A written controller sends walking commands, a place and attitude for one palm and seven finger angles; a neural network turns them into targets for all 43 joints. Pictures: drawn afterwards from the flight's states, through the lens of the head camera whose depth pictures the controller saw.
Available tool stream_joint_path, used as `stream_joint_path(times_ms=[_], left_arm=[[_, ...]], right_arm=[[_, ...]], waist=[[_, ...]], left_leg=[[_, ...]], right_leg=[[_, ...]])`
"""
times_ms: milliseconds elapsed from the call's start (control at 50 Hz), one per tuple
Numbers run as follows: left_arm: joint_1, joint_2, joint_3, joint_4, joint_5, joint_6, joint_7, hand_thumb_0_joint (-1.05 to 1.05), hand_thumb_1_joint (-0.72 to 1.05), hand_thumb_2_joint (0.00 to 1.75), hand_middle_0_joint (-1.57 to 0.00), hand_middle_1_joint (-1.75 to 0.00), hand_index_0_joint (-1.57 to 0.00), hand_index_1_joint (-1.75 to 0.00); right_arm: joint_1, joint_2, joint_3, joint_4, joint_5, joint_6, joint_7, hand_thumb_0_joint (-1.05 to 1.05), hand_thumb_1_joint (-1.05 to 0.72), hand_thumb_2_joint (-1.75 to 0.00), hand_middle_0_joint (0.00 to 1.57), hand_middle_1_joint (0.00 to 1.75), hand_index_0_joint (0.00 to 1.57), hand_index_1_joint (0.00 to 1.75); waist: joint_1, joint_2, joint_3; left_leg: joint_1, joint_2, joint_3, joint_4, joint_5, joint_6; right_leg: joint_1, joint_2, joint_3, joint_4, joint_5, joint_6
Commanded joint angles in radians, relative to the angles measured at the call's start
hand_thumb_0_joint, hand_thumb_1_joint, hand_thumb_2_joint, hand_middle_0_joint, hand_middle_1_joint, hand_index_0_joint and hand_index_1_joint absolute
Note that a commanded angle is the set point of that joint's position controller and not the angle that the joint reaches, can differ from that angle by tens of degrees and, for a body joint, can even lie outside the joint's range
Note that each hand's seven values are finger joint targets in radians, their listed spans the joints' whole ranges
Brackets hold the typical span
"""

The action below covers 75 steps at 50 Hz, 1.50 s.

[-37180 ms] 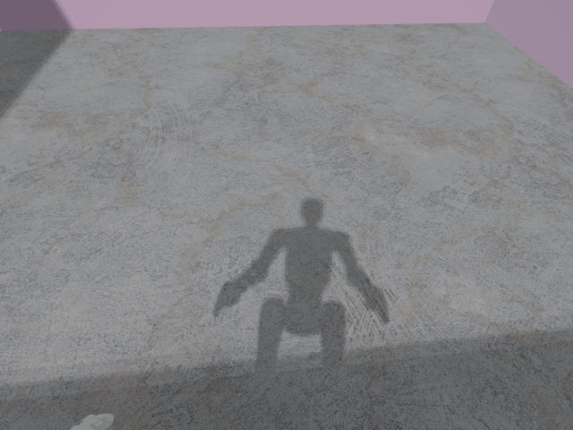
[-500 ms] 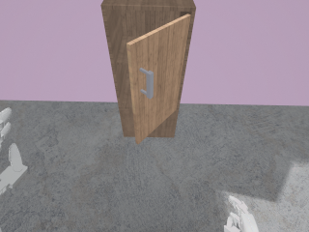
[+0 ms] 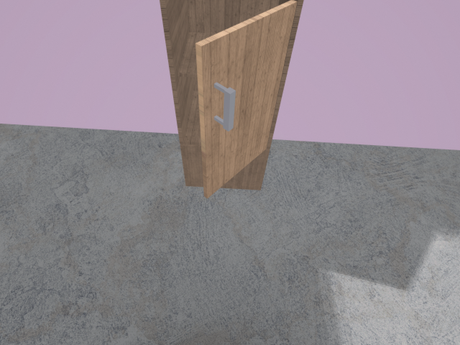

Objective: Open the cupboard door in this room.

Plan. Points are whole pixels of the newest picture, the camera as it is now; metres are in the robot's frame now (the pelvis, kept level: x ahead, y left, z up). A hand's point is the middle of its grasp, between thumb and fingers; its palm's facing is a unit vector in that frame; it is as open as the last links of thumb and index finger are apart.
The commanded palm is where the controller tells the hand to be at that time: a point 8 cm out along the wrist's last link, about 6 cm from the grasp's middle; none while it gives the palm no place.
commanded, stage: let the arm hang, fingers relaxed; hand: left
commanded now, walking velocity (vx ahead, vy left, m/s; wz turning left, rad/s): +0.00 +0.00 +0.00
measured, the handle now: (223, 107) +0.67 +0.06 +0.01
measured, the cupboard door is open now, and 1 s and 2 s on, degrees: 50 50 50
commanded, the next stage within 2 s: look to check the result in 0.64 s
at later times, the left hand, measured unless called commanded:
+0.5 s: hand out of the picture +0.07 +0.21 -0.16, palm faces +0.00 -0.96 -0.29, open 7.4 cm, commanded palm none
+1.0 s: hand out of the picture +0.07 +0.22 -0.16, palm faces -0.02 -0.95 -0.31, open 7.4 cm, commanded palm none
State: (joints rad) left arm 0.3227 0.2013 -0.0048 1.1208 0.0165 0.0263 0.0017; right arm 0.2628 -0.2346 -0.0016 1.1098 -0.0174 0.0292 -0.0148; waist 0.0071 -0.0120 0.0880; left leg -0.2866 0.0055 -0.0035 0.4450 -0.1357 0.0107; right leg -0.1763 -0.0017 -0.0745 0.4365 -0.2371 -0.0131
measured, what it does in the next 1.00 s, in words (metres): stands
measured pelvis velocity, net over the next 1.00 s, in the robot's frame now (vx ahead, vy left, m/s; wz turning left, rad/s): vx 0.03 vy -0.02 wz -0.01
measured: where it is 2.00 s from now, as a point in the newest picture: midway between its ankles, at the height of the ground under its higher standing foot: outside the picture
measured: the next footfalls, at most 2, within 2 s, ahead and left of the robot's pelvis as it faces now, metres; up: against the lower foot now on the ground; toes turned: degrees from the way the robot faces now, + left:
none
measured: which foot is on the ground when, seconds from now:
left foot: down 0.00-1.00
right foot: down 0.00-1.00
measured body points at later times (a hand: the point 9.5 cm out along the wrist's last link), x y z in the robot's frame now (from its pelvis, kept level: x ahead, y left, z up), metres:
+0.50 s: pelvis +0.01 -0.01 +0.00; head +0.02 -0.01 +0.45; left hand +0.07 +0.26 -0.14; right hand +0.05 -0.26 -0.15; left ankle +0.07 +0.11 -0.74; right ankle +0.00 -0.11 -0.74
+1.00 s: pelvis +0.03 -0.02 +0.01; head +0.05 -0.02 +0.46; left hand +0.08 +0.26 -0.13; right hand +0.08 -0.29 -0.14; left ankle +0.07 +0.11 -0.74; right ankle +0.00 -0.11 -0.74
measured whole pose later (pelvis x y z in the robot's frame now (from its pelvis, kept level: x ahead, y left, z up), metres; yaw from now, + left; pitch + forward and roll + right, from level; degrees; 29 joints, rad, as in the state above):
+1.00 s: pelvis +0.03 -0.02 +0.01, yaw -1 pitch -2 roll +0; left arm 0.16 0.28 0.01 1.14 0.01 -0.01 0.01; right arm 0.13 -0.29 -0.01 1.14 -0.02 0.00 -0.01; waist 0.00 0.02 0.07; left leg -0.18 0.02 0.00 0.34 -0.13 -0.01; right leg -0.07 0.01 -0.07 0.32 -0.22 -0.03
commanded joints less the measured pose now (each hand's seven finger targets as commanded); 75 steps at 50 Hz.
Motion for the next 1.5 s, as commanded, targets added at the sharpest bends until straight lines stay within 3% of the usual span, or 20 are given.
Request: stream_joint_path(times_ms=[0,180,260,400,640,1020,1080,1200,1340,1360,1400,1480], left_arm=[[-0.013,0.169,0.042,-0.023,-0.007,-0.036,0.015,0.00,0.90,0.90,-0.20,-0.30,-0.20,-0.30],[-0.037,0.185,0.045,-0.002,-0.006,-0.035,0.021,0.00,0.90,0.90,-0.20,-0.30,-0.20,-0.30],[-0.067,0.202,0.050,-0.014,-0.004,-0.036,0.021,0.00,0.90,0.90,-0.20,-0.30,-0.20,-0.30],[-0.112,0.220,0.055,-0.032,-0.004,-0.045,0.020,0.00,0.90,0.90,-0.20,-0.30,-0.20,-0.30],[-0.181,0.246,0.056,-0.040,-0.007,-0.056,0.019,0.00,0.90,0.90,-0.20,-0.30,-0.20,-0.30],[-0.176,0.260,0.049,-0.021,-0.009,-0.057,0.022,0.00,0.90,0.90,-0.20,-0.30,-0.20,-0.30],[-0.174,0.256,0.047,-0.019,-0.010,-0.056,0.021,0.00,0.90,0.90,-0.20,-0.30,-0.20,-0.30],[-0.164,0.251,0.047,-0.018,-0.009,-0.057,0.021,0.00,0.90,0.90,-0.20,-0.30,-0.20,-0.30],[-0.164,0.240,0.046,-0.017,-0.010,-0.055,0.022,0.00,0.90,0.90,-0.20,-0.30,-0.20,-0.30],[-0.160,0.236,0.047,-0.019,-0.009,-0.053,0.022,0.00,0.90,0.90,-0.20,-0.30,-0.20,-0.30],[-0.127,0.170,0.041,-0.019,-0.009,-0.037,0.028,0.00,0.90,0.90,-0.20,-0.30,-0.20,-0.30],[-0.109,0.186,0.069,-0.058,-0.005,-0.011,0.025,0.00,0.90,0.90,-0.20,-0.30,-0.20,-0.30]], right_arm=[[-0.013,-0.132,-0.035,-0.045,0.002,-0.022,-0.013,0.00,-0.90,-0.90,0.20,0.30,0.20,0.30],[-0.007,-0.121,-0.042,-0.011,-0.002,-0.019,-0.009,0.00,-0.90,-0.90,0.20,0.30,0.20,0.30],[-0.023,-0.129,-0.043,-0.008,-0.005,-0.020,-0.006,0.00,-0.90,-0.90,0.20,0.30,0.20,0.30],[-0.074,-0.150,-0.041,-0.014,-0.004,-0.033,-0.003,0.00,-0.90,-0.90,0.20,0.30,0.20,0.30],[-0.125,-0.187,-0.037,-0.020,-0.004,-0.042,-0.004,0.00,-0.90,-0.90,0.20,0.30,0.20,0.30],[-0.140,-0.207,-0.035,-0.017,0.000,-0.037,-0.008,0.00,-0.90,-0.90,0.20,0.30,0.20,0.30],[-0.140,-0.207,-0.033,-0.014,0.000,-0.037,-0.008,0.00,-0.90,-0.90,0.20,0.30,0.20,0.30],[-0.139,-0.204,-0.033,-0.015,0.001,-0.037,-0.009,0.00,-0.90,-0.90,0.20,0.30,0.20,0.30],[-0.130,-0.191,-0.029,-0.010,-0.001,-0.040,-0.010,0.00,-0.90,-0.90,0.20,0.30,0.20,0.30],[-0.127,-0.185,-0.031,-0.010,-0.001,-0.040,-0.012,0.00,-0.90,-0.90,0.20,0.30,0.20,0.30],[-0.082,-0.111,-0.022,-0.004,-0.002,-0.028,-0.017,0.00,-0.90,-0.90,0.20,0.30,0.20,0.30],[-0.045,-0.123,-0.048,-0.032,-0.004,-0.012,-0.030,0.00,-0.90,-0.90,0.20,0.30,0.20,0.30]], waist=[[-0.015,0.065,-0.045],[-0.018,-0.015,0.003],[-0.018,0.003,0.012],[-0.007,0.021,-0.021],[-0.011,0.031,-0.083],[-0.016,0.004,-0.088],[-0.015,0.028,-0.088],[-0.014,0.004,-0.088],[-0.013,0.024,-0.085],[-0.014,0.024,-0.087],[-0.017,0.004,-0.097],[-0.020,0.003,-0.094]], left_leg=[[0.082,0.085,-0.104,-0.103,-0.111,0.023],[0.085,0.082,-0.089,-0.101,-0.105,0.023],[0.077,0.080,-0.092,-0.110,-0.112,0.022],[0.086,0.093,-0.104,-0.131,-0.019,0.023],[0.147,0.102,-0.089,-0.127,0.122,0.012],[0.195,0.111,-0.076,-0.128,0.147,0.010],[0.193,0.111,-0.076,-0.135,0.140,0.008],[0.200,0.111,-0.077,-0.138,0.126,0.010],[0.194,0.111,-0.076,-0.141,0.148,0.009],[0.204,0.115,-0.066,-0.135,0.155,0.007],[0.206,0.120,-0.031,-0.091,0.170,-0.003],[0.168,0.137,0.022,-0.011,0.147,-0.005]], right_leg=[[-0.078,-0.099,0.113,-0.140,-0.113,-0.054],[-0.105,-0.111,0.114,-0.162,-0.161,-0.055],[-0.105,-0.112,0.120,-0.160,-0.171,-0.055],[-0.040,-0.110,0.112,-0.141,-0.057,-0.047],[0.038,-0.128,0.116,-0.161,0.106,-0.039],[0.049,-0.129,0.115,-0.190,0.168,-0.033],[0.054,-0.127,0.120,-0.192,0.148,-0.034],[0.045,-0.123,0.121,-0.199,0.126,-0.033],[0.056,-0.125,0.119,-0.190,0.150,-0.033],[0.050,-0.123,0.127,-0.186,0.174,-0.034],[0.034,-0.122,0.135,-0.152,0.246,-0.026],[0.008,-0.114,0.173,-0.057,0.331,-0.042]])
